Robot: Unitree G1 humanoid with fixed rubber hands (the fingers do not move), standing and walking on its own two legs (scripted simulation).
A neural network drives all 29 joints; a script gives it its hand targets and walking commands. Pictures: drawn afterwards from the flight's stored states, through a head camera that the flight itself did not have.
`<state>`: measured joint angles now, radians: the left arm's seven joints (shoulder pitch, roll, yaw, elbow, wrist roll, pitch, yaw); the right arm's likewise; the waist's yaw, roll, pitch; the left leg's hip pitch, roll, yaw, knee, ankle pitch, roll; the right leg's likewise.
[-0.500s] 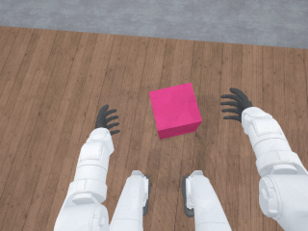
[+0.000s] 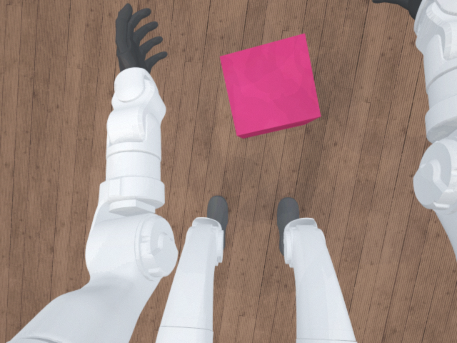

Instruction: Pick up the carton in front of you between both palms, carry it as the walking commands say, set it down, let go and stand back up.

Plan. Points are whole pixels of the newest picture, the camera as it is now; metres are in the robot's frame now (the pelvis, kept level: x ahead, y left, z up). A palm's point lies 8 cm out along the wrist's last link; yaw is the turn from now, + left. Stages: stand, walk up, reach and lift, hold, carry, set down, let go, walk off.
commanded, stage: reach and lift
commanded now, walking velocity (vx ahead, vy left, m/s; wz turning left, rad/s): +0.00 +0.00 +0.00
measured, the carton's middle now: (268, 95) +0.53 -0.03 -0.54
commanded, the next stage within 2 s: none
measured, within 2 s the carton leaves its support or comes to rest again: leaves its support in 1.76 s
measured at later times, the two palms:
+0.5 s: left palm (182, 96) +0.49 +0.16 -0.32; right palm (360, 65) +0.54 -0.21 -0.32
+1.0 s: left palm (195, 105) +0.50 +0.17 -0.47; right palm (330, 77) +0.56 -0.19 -0.47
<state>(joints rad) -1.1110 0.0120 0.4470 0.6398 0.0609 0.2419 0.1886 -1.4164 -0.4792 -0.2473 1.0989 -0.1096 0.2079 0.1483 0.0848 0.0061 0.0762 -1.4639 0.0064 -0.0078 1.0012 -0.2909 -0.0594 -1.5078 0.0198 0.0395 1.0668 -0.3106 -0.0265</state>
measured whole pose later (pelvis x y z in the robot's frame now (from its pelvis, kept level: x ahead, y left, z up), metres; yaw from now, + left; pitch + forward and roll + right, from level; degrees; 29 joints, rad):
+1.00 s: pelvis -0.05 +0.01 -0.28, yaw +4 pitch +35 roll +6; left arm -1.56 0.18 0.31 1.03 -0.14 0.12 0.20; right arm -1.78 -0.62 0.11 1.31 0.18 0.12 0.05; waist 0.06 0.06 0.52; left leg -2.17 -0.08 -0.02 2.14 -0.58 -0.12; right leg -2.23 0.01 0.06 2.22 -0.60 -0.03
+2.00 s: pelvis -0.05 +0.02 -0.26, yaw +0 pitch +40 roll +5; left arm -1.24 -0.04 0.54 0.66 0.03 0.30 0.21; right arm -1.45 -0.32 -0.13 0.98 -0.06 0.37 0.00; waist 0.02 0.06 0.13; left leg -2.17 -0.13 -0.06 2.04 -0.58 -0.13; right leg -2.22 0.09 0.09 2.08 -0.55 0.04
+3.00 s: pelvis +0.00 +0.03 -0.01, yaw -4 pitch +30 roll +1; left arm -0.65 -0.16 0.48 0.57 0.22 0.33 0.08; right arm -0.71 0.04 -0.36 0.68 -0.25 0.38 -0.01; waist 0.02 0.02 -0.21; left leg -1.28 -0.09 -0.12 1.21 -0.45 -0.05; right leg -1.31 0.09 0.12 1.22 -0.42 0.03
